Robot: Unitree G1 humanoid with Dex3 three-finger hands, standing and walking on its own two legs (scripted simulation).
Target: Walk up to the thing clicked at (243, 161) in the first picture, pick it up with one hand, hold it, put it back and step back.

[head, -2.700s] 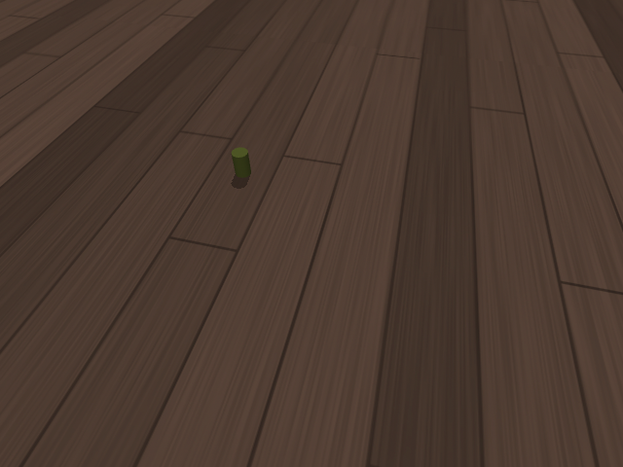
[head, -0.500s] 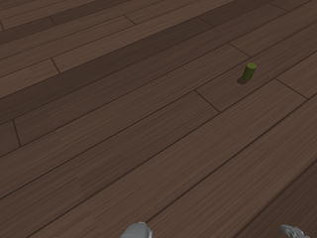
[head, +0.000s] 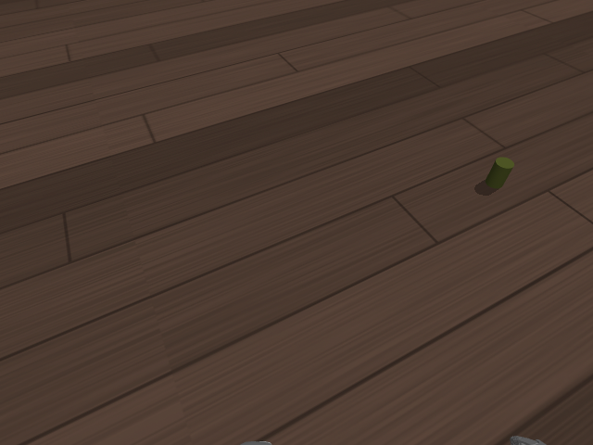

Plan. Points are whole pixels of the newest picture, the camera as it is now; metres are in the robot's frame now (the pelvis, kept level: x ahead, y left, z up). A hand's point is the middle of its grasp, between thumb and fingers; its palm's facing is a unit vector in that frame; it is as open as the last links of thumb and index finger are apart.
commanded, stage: walk up
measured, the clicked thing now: (499, 173) +1.36 -0.88 -0.69
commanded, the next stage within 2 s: stand in 0.68 s
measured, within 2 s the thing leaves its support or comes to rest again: neither
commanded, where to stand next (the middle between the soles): +0.09 -0.01 m, yaw -1 degrees
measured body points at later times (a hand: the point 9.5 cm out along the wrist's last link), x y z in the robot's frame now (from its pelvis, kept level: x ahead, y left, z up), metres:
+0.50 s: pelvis +0.01 +0.00 +0.02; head +0.02 +0.01 +0.47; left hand +0.10 +0.31 -0.11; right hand +0.12 -0.30 -0.10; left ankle +0.02 +0.12 -0.72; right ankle +0.01 -0.14 -0.72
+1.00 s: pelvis +0.00 -0.01 +0.03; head +0.01 -0.01 +0.48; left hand +0.07 +0.29 -0.11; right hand +0.10 -0.31 -0.10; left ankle +0.02 +0.12 -0.72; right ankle +0.01 -0.14 -0.72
